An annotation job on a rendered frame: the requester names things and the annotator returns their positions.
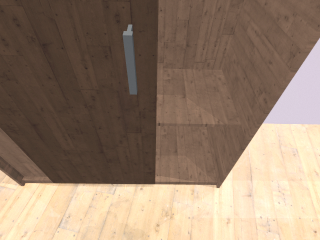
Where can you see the handle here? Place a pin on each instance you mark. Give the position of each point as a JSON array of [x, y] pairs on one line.
[[128, 42]]

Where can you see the wardrobe door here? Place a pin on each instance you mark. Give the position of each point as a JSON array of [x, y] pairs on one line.
[[64, 90], [11, 153]]

